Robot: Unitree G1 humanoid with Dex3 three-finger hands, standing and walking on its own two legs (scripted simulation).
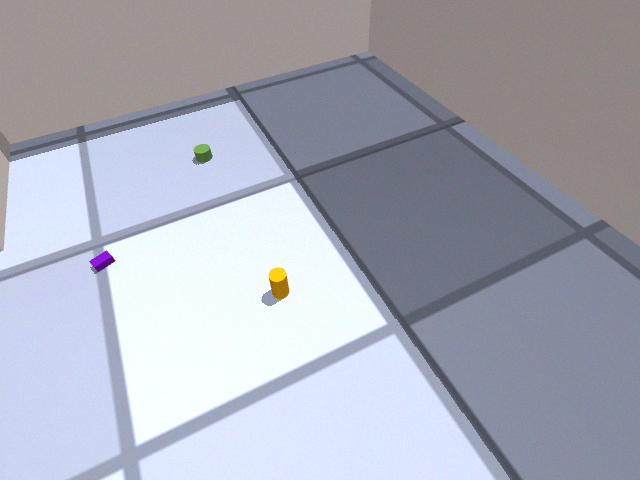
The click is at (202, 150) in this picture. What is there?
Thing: low tin
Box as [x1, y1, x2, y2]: [194, 144, 211, 162]
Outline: 194,147 194,152 198,161 203,162 211,158 211,153 208,145 200,144
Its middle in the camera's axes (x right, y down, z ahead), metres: -0.62 -0.48 +2.06
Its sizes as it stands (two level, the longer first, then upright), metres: 0.086 0.086 0.058
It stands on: the floor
